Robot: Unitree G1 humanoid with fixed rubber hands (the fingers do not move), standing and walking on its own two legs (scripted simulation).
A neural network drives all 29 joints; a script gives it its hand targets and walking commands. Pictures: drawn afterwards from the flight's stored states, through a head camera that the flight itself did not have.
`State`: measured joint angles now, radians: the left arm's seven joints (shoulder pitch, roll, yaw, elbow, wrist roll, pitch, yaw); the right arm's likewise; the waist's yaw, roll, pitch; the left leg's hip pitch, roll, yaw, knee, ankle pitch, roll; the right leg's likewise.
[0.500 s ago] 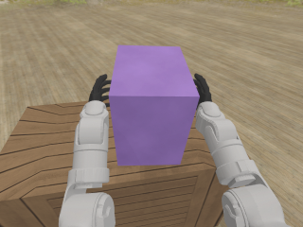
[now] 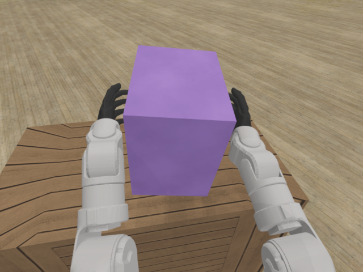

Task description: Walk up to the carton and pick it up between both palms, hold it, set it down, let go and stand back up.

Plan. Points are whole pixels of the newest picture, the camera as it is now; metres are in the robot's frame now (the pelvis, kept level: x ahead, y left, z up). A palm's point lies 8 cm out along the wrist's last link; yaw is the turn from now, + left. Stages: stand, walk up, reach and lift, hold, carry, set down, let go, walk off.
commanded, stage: hold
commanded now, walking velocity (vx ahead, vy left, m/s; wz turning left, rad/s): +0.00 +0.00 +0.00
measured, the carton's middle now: (173, 123) +0.42 +0.01 +0.17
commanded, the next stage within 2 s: none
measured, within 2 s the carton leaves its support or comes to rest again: neither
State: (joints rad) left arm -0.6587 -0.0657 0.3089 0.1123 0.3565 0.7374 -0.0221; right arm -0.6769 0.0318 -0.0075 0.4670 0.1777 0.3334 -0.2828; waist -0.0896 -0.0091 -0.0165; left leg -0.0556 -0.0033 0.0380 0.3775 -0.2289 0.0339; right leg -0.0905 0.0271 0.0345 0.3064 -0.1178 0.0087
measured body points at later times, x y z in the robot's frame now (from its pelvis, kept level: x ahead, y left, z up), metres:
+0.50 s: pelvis -0.02 +0.00 +0.00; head -0.06 -0.01 +0.45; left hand +0.36 +0.12 +0.21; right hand +0.35 -0.15 +0.20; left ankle -0.01 +0.09 -0.75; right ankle +0.03 -0.13 -0.75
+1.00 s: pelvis -0.01 +0.00 +0.00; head -0.05 +0.02 +0.45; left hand +0.36 +0.13 +0.22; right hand +0.35 -0.14 +0.20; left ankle -0.01 +0.09 -0.75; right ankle +0.03 -0.13 -0.75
